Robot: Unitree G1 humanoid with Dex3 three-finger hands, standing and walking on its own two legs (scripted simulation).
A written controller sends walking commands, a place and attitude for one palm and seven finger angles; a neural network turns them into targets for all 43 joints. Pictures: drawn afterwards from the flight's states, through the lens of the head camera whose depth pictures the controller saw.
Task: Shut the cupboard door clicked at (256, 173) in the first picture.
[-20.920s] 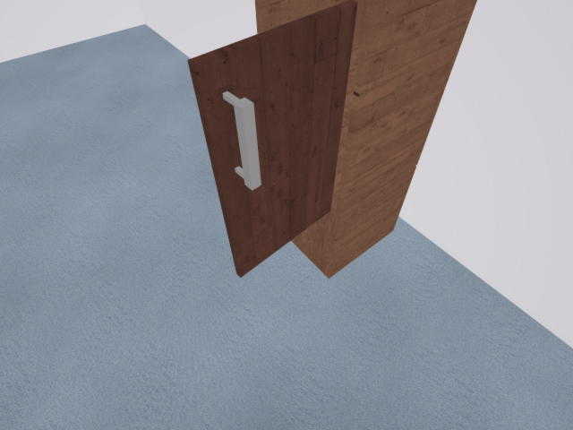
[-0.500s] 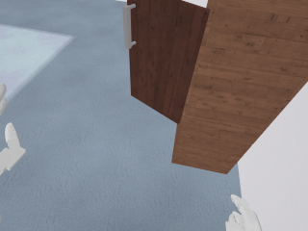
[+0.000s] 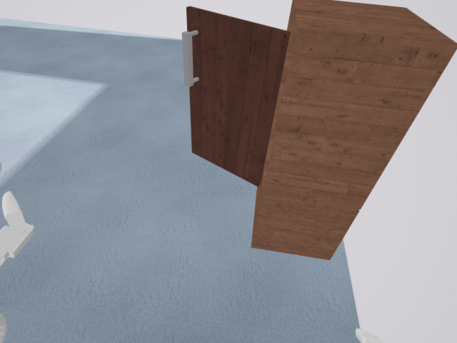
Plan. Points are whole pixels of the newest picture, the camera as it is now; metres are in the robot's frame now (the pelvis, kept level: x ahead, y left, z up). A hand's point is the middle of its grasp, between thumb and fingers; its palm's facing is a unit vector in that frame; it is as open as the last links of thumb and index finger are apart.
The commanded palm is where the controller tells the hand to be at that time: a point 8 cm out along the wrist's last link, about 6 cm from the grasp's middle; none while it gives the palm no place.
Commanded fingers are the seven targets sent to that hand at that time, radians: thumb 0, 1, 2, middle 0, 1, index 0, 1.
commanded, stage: stop stepping back and stand still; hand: left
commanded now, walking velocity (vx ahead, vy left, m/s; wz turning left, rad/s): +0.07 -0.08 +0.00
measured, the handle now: (191, 58) +0.96 +0.16 +0.11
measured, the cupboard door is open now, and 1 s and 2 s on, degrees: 63 63 63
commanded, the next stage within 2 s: let the arm hang, fingers relaxed in 0.32 s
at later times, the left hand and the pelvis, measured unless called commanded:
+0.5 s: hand (66, 250) +0.24 +0.27 +0.08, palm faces +0.29 -0.84 -0.47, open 7.4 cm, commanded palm none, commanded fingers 0.00 0.90 0.90 -0.20 -0.30 -0.20 -0.30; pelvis +0.01 +0.01 +0.01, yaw +0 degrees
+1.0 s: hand out of the picture -0.04 +0.22 -0.15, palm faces +0.01 -0.97 -0.24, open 7.2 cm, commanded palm none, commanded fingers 0.00 0.90 0.90 -0.20 -0.30 -0.20 -0.30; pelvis +0.01 +0.02 +0.02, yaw +0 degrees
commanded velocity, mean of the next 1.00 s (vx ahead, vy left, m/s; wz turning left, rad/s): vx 0.00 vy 0.00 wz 0.00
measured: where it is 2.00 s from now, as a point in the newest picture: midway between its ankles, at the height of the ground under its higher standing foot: outside the picture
